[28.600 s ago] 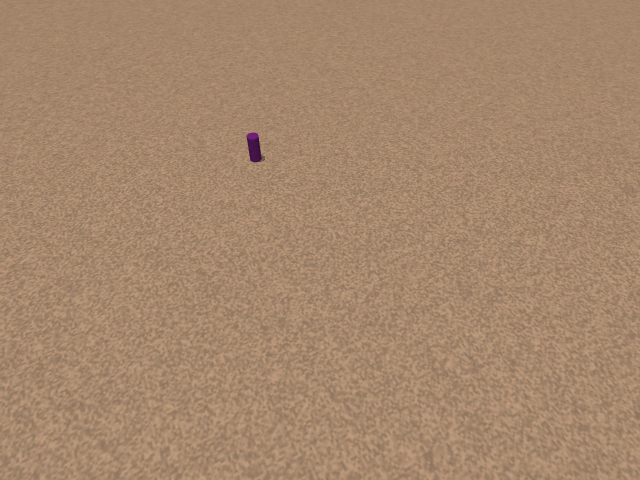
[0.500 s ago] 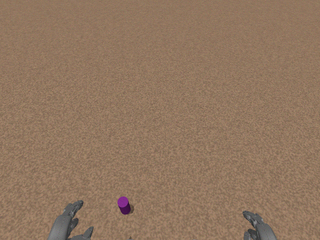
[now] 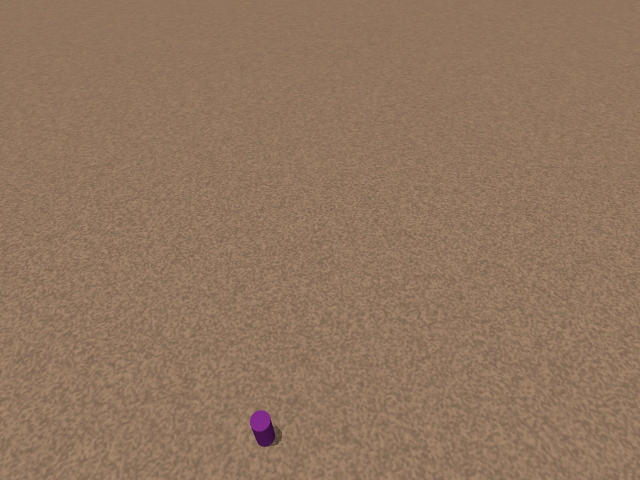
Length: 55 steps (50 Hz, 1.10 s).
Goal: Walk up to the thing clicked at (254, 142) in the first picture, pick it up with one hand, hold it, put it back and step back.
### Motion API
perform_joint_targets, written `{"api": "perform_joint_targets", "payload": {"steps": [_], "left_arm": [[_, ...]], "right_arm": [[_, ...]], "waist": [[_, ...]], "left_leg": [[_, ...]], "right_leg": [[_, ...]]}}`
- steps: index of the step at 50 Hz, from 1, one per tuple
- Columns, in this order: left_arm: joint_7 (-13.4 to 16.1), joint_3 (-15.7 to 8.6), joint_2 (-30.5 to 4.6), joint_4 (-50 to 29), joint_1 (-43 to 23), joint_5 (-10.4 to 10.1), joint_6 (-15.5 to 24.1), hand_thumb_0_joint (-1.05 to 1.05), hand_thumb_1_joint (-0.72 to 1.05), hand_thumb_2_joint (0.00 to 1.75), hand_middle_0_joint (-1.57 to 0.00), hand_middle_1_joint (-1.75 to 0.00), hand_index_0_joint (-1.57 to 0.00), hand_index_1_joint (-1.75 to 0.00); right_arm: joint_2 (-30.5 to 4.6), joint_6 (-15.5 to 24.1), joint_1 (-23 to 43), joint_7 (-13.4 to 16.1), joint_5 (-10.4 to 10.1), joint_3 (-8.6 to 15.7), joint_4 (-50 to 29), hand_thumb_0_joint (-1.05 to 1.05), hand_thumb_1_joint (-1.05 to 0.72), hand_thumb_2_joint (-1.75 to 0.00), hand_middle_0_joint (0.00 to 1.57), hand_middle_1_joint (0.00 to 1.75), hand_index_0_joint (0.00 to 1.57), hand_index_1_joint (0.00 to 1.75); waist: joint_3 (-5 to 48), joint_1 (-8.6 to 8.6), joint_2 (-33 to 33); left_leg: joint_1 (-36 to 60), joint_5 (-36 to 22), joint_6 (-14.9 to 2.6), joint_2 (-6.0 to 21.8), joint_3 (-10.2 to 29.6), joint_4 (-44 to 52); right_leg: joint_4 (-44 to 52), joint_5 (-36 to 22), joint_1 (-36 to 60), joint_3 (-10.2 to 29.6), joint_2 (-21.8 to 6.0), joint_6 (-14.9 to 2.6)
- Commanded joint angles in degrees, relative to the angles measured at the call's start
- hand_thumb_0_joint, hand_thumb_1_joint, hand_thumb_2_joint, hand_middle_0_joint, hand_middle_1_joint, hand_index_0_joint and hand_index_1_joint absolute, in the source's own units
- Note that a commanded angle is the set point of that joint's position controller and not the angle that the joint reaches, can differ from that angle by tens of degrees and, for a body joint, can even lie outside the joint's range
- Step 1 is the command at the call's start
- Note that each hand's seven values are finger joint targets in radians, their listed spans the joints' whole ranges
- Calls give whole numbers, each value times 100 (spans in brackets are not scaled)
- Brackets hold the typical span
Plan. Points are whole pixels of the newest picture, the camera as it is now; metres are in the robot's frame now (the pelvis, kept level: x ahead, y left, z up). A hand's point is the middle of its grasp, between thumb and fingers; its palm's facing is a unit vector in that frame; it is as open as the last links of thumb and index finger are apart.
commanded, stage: stand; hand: left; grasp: from the side
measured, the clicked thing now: (263, 429) +0.41 +0.18 -0.71
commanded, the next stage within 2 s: step back in 1.58 s
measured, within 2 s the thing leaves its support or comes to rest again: neither
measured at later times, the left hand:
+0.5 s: hand out of the picture +0.05 +0.24 -0.15, palm faces -0.02 -0.94 -0.35, open 7.4 cm
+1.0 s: hand out of the picture +0.08 +0.24 -0.15, palm faces -0.02 -0.94 -0.35, open 7.4 cm
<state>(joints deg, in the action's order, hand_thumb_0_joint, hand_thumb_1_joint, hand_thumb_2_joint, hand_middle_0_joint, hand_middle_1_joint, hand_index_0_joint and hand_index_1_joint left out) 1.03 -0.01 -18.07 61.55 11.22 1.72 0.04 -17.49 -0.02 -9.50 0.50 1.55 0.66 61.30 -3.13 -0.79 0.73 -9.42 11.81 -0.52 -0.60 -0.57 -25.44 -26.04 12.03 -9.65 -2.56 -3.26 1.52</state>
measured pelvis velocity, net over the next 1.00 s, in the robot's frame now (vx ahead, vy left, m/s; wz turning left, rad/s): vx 0.01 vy -0.01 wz -0.01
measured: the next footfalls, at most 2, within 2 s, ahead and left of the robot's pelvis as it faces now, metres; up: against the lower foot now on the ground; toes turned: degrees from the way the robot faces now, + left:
none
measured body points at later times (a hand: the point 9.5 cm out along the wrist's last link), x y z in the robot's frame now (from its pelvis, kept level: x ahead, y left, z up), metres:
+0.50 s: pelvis +0.00 -0.01 +0.00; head -0.01 -0.01 +0.45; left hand +0.05 +0.29 -0.13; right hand +0.04 -0.30 -0.14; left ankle +0.03 +0.11 -0.74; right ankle +0.03 -0.14 -0.74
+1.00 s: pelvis +0.01 -0.01 +0.01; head +0.02 -0.02 +0.46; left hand +0.08 +0.28 -0.12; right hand +0.08 -0.30 -0.13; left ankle +0.03 +0.11 -0.74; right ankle +0.03 -0.14 -0.74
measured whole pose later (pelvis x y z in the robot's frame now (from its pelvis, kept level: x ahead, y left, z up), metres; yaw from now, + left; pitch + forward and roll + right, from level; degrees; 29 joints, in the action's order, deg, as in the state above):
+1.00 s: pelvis +0.01 -0.01 +0.01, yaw -1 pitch -3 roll +0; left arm 0.3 -0.5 -18.3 66.8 6.1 1.0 0.7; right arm -19.2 0.6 -6.3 0.4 0.9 0.0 65.8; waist -3.3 -0.1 1.1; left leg -6.0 9.3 0.5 0.6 -0.7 -18.4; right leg -19.3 9.6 -6.6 -2.6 -1.9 0.7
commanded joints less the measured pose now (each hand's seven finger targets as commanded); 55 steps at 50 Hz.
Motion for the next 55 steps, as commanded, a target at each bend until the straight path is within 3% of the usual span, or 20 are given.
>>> {"api": "perform_joint_targets", "payload": {"steps": [1,11,18,25,27,30,37,44,47,55], "left_arm": [[64,-225,-1157,-151,-305,-8,161,0,90,90,-20,-30,-20,-30],[53,-218,-1228,75,-478,-24,175,0,90,90,-20,-30,-20,-30],[47,-230,-1268,153,-532,-36,186,0,90,90,-20,-30,-20,-30],[7,-232,-1252,209,-561,-59,133,0,90,90,-20,-30,-20,-30],[0,-230,-1230,214,-554,-54,154,0,90,90,-20,-30,-20,-30],[-5,-231,-1248,222,-576,-59,156,0,90,90,-20,-30,-20,-30],[-1,-241,-1233,223,-675,-82,169,0,90,90,-20,-30,-20,-30],[-7,-253,-1223,245,-684,-84,157,0,90,90,-20,-30,-20,-30],[-6,-257,-1244,214,-710,-81,175,0,90,90,-20,-30,-20,-30],[-9,-282,-1259,199,-746,-82,166,0,90,90,-20,-30,-20,-30]], "right_arm": [[-1182,104,283,51,1,273,-198,0,-90,-90,20,30,20,30],[-1117,79,305,14,-10,224,35,0,-90,-90,20,30,20,30],[-1175,96,320,14,-26,209,84,0,-90,-90,20,30,20,30],[-1218,92,317,29,-19,171,145,0,-90,-90,20,30,20,30],[-1257,117,348,27,-27,184,124,0,-90,-90,20,30,20,30],[-1269,129,336,27,-41,168,144,0,-90,-90,20,30,20,30],[-1267,162,381,39,-35,150,167,0,-90,-90,20,30,20,30],[-1314,157,439,50,-46,155,189,0,-90,-90,20,30,20,30],[-1301,165,473,43,-48,160,181,0,-90,-90,20,30,20,30],[-1326,160,561,44,-52,166,148,0,-90,-90,20,30,20,30]], "waist": [[48,11,-35],[-10,26,-125],[135,28,-115],[-34,-5,84],[180,6,14],[105,28,7],[338,31,-57],[247,42,-94],[409,48,-142],[364,52,-71]], "left_leg": [[-209,430,-86,579,758,914],[-107,342,-70,572,676,896],[-40,54,-71,613,667,930],[-373,632,-54,671,740,1154],[-171,258,-61,679,697,1070],[-183,264,-41,668,709,1122],[148,-450,-53,732,626,1035],[253,-464,-29,737,613,1071],[364,-742,-31,764,580,1017],[304,-636,-23,773,570,1079]], "right_leg": [[777,267,47,525,-350,-204],[1091,612,-62,673,-444,-196],[1095,328,101,660,-457,-195],[992,401,144,600,-383,-212],[995,137,234,624,-422,-225],[983,106,202,588,-396,-208],[992,-451,353,609,-472,-214],[1060,-440,266,577,-446,-188],[1055,-727,385,595,-481,-180],[1101,-669,418,602,-483,-191]]}}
